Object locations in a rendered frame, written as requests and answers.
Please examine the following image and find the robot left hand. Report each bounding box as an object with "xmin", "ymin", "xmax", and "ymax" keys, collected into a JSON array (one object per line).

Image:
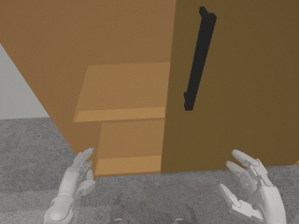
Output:
[{"xmin": 57, "ymin": 147, "xmax": 95, "ymax": 200}]

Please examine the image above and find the handle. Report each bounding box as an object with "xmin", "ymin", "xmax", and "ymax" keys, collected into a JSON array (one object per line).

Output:
[{"xmin": 183, "ymin": 7, "xmax": 217, "ymax": 111}]

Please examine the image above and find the left robot forearm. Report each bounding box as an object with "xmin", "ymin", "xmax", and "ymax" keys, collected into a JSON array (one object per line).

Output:
[{"xmin": 44, "ymin": 195, "xmax": 76, "ymax": 224}]

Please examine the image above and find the wardrobe door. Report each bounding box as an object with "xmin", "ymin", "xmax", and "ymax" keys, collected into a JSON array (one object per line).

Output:
[{"xmin": 161, "ymin": 0, "xmax": 299, "ymax": 174}]

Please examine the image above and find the robot right hand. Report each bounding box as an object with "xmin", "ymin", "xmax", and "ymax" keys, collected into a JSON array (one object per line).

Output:
[{"xmin": 219, "ymin": 149, "xmax": 287, "ymax": 224}]

